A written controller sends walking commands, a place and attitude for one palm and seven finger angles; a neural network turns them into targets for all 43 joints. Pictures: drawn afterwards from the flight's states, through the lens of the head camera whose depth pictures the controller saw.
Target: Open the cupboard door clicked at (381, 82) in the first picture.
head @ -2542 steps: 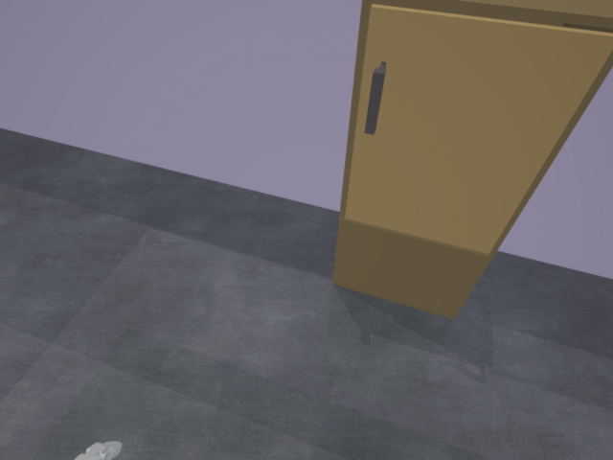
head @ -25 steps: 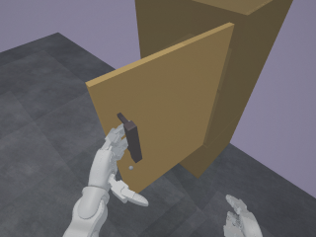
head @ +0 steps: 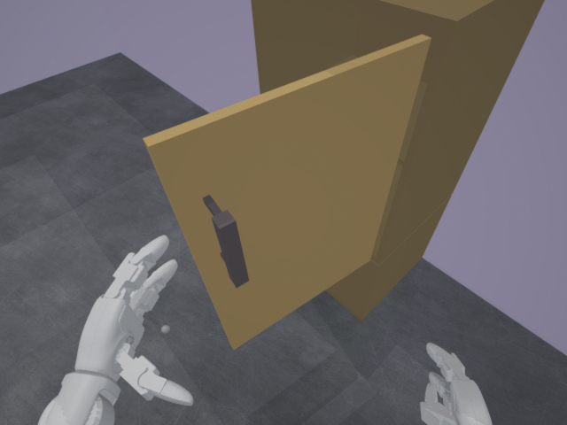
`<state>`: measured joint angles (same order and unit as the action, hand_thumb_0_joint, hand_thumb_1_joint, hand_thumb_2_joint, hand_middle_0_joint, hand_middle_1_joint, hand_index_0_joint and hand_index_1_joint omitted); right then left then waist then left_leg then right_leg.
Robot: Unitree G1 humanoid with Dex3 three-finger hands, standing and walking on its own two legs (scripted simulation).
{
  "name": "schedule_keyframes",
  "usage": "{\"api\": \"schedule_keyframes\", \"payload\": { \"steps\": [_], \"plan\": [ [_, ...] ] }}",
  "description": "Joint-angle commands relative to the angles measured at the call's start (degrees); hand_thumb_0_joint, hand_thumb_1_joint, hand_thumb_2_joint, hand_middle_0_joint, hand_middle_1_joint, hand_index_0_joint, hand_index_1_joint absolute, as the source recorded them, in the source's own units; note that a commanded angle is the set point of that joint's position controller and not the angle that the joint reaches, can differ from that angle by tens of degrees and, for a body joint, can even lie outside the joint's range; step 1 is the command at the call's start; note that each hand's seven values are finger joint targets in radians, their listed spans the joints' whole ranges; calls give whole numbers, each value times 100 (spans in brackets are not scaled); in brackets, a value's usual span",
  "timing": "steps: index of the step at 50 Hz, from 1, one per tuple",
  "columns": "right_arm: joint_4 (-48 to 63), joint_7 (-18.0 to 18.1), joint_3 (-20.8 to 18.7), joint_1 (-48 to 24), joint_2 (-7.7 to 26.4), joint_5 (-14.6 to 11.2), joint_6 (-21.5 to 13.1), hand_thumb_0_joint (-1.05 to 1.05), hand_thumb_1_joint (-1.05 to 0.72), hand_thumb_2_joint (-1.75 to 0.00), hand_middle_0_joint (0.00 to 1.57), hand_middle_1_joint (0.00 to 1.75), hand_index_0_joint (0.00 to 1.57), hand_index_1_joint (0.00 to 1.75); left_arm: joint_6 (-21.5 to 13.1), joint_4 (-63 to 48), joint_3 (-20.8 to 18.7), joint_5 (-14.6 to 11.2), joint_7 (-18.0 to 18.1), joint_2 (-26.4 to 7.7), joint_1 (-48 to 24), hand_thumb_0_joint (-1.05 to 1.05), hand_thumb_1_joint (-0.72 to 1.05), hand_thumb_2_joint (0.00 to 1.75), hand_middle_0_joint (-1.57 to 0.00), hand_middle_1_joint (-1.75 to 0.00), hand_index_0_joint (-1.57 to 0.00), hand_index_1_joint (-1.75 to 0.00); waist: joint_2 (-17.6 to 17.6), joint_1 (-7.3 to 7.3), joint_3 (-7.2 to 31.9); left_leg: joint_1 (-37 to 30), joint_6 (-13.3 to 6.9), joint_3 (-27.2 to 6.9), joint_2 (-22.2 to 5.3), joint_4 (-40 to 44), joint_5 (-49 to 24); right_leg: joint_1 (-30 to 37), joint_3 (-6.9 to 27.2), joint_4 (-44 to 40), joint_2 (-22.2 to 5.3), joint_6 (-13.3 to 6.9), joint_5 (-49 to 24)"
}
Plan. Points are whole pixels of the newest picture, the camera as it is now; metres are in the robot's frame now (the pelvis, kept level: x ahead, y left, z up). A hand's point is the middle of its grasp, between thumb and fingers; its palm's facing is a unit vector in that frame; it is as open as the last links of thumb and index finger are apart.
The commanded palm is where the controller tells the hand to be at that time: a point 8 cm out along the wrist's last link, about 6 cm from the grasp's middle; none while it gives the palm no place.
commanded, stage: slide the hand sideways off the handle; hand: left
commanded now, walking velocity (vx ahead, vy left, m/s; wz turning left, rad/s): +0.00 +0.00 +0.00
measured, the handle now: (225, 242) +0.34 +0.11 +0.09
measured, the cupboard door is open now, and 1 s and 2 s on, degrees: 81 81 81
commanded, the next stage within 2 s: draw the hand back to the body in 0.04 s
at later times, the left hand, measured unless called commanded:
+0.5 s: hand (125, 327) +0.20 +0.20 +0.11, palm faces -0.04 -1.00 -0.07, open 16.4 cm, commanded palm +0.17 +0.25 +0.12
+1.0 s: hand (56, 308) +0.20 +0.26 +0.15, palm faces +0.33 -0.87 -0.37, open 13.3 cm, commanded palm +0.16 +0.30 +0.17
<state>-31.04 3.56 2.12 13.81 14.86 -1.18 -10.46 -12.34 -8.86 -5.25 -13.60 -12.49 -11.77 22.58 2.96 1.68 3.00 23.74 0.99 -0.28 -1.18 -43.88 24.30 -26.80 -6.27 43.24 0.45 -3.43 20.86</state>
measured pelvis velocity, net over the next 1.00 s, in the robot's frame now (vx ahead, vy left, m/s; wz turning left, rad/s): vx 0.01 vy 0.03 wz -0.01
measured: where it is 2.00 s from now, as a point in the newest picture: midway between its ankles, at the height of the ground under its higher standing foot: outside the picture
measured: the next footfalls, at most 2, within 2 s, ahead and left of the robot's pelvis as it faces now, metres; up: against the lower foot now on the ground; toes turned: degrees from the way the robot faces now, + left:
none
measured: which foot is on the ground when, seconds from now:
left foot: down 0.00-1.00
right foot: down 0.00-1.00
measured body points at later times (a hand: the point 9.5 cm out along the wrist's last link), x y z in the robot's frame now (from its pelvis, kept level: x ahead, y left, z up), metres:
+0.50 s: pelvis +0.00 +0.03 +0.00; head +0.00 +0.02 +0.45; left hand +0.20 +0.25 +0.12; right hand +0.19 -0.18 -0.06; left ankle -0.02 +0.13 -0.71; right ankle +0.02 -0.08 -0.71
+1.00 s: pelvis +0.01 +0.03 +0.03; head +0.00 +0.02 +0.48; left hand +0.18 +0.30 +0.17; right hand +0.19 -0.18 -0.06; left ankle -0.02 +0.13 -0.71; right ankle +0.02 -0.08 -0.71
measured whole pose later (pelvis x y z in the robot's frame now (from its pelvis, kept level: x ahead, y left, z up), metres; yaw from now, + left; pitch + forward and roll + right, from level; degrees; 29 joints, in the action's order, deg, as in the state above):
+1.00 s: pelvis +0.01 +0.03 +0.03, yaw -1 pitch -4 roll -1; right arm -36.3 4.7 3.4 12.2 12.7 0.7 -9.4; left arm -3.9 -22.1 -10.1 -1.4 6.9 -17.4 28.3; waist 3.2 4.0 -1.7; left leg 5.9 -1.7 1.3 0.6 -27.3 17.9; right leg -8.8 -4.5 25.8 -0.4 -0.7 13.6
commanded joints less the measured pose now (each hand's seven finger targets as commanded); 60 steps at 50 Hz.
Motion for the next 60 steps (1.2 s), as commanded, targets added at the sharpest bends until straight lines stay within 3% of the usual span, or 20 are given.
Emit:
{"api": "schedule_keyframes", "payload": {
  "steps": [1,3,5,11,17,21,23,25,27,30,32,33,34,35,38,42,44,52,56,60],
  "plan": [
    [989,52,-216,-467,521,-33,-466,0,-90,-90,20,30,20,30,-447,-1350,-308,-195,-235,-579,-514,0,-50,30,-15,-30,-15,-30,-465,-92,791,451,-185,-51,267,308,-1021,1023,1026,-922,-310,354,-1090],
    [955,73,-217,-494,546,-43,-525,0,-90,-90,20,30,20,30,-429,-1362,-273,-180,-221,-638,-746,0,-50,30,-15,-30,-15,-30,-425,-145,636,446,-191,-73,260,301,-958,836,965,-932,-271,311,-777],
    [975,83,-218,-475,533,-53,-574,0,-90,-90,20,30,20,30,-393,-1359,-260,-179,-178,-582,-731,0,-50,30,-15,-30,-15,-30,-366,-104,669,394,-190,-94,252,358,-878,753,849,-902,-227,279,-552],
    [1014,70,-188,-454,477,-56,-633,0,-90,-90,20,30,20,30,-246,-1684,-499,-94,55,-754,-452,0,-50,30,-15,-30,-15,-30,-164,59,993,120,-178,-150,210,573,-1179,941,501,-654,-130,208,-1035],
    [1048,54,-134,-515,473,-89,-648,0,-90,-90,20,30,20,30,80,-1953,-367,-138,26,-609,-286,0,-50,30,-15,-30,-15,-30,-88,42,672,-47,-149,-196,155,801,-1258,900,315,-711,-62,209,-1153],
    [1052,43,-116,-545,477,-96,-666,0,-90,-90,20,30,20,30,297,-2180,-457,-145,-17,-671,-88,0,-50,30,-15,-30,-15,-30,-89,70,613,-179,-131,-223,132,888,-1426,968,246,-742,-41,206,-1286],
    [986,59,-122,-579,497,-98,-651,0,-90,-90,20,30,20,30,389,-2134,-640,-148,-24,-824,-39,0,-50,30,-15,-30,-15,-30,-271,83,478,-177,-135,-249,113,906,-1481,991,235,-796,-19,198,-1311],
    [1009,63,-96,-583,489,-101,-676,0,-90,-90,20,30,20,30,421,-2422,-530,-167,-52,-729,-262,0,-50,30,-15,-30,-15,-30,51,59,518,-340,-94,-268,118,980,-1475,959,195,-795,-21,203,-1270],
    [979,82,-88,-563,492,-106,-698,0,-90,-90,20,30,20,30,462,-2485,-622,-188,-58,-801,-302,0,-50,30,-15,-30,-15,-30,61,53,508,-408,-70,-292,120,1029,-1446,967,177,-848,-11,202,-1217],
    [943,96,-77,-594,508,-115,-717,0,-90,-90,20,30,20,30,540,-2476,-684,-210,-120,-841,-281,0,-40,34,-15,-30,-15,-30,-93,67,429,-463,-72,-330,102,1097,-1513,1040,158,-915,0,204,-1275],
    [919,111,-76,-613,509,-113,-746,0,-90,-90,20,30,20,30,604,-2566,-845,-239,-179,-979,-324,0,-32,37,-16,-30,-16,-30,69,98,536,-583,-50,-313,115,1128,-1683,1162,157,-954,-7,197,-1444],
    [862,196,-141,-606,457,32,-657,0,-90,-90,20,30,20,30,541,-2910,-1130,618,753,-1758,-271,0,-29,39,-16,-30,-16,-30,-43,274,440,-440,-146,-242,46,1384,-1440,1535,431,-1250,-69,148,-1175],
    [849,205,-85,-634,348,89,-613,0,-90,-90,20,30,20,30,599,-2769,-712,719,1134,-1067,34,0,-26,40,-16,-30,-16,-30,-105,132,44,-424,-134,-224,65,1519,-1269,1464,416,-1408,-104,164,-1022],
    [768,184,-79,-599,358,101,-543,0,-90,-90,20,30,20,30,620,-2672,-572,846,1377,-920,212,0,-22,42,-16,-30,-16,-30,-22,123,-70,-482,-135,-234,22,1600,-1379,1542,397,-1456,-130,166,-1058],
    [676,141,-98,-725,397,138,-415,0,-90,-90,20,30,20,30,579,-2817,-615,1054,1733,-1043,268,0,-12,47,-16,-30,-16,-30,169,153,11,-828,-129,-219,-24,1807,-1829,1834,381,-1623,-143,155,-1303],
    [593,141,-133,-781,388,159,-297,0,-90,-90,20,30,20,30,495,-2746,-842,1177,1938,-1204,180,0,2,52,-17,-30,-17,-30,-83,145,24,-1117,-145,-141,-36,2049,-1873,2061,390,-1851,-137,180,-1343],
    [537,149,-130,-854,386,166,-251,0,-90,-90,20,30,20,30,476,-2661,-881,1195,1984,-1220,77,0,9,55,-17,-30,-17,-30,106,144,-135,-1180,-140,-133,-33,2181,-1781,2111,404,-1984,-149,175,-1264],
    [381,129,-201,-960,394,176,-155,0,-90,-90,20,30,20,30,376,-2648,-1279,1205,2053,-1422,8,0,37,68,-18,-30,-18,-30,125,204,5,-1588,-152,-54,-22,2356,-2342,2451,441,-2193,-138,189,-1727],
    [325,122,-242,-981,391,174,-60,0,-90,-90,20,30,20,30,362,-2441,-1554,1163,2049,-1545,50,0,51,74,-19,-30,-19,-30,-98,231,-24,-1654,-176,-1,-19,2383,-2439,2544,469,-2282,-125,203,-1902],
    [296,110,-265,-996,380,167,-6,0,-90,-90,20,30,20,30,320,-2462,-1768,1147,2044,-1665,-10,0,65,80,-19,-30,-19,-30,173,253,3,-1766,-173,43,-8,2381,-2678,2599,500,-2310,-136,198,-2107]
  ]
}}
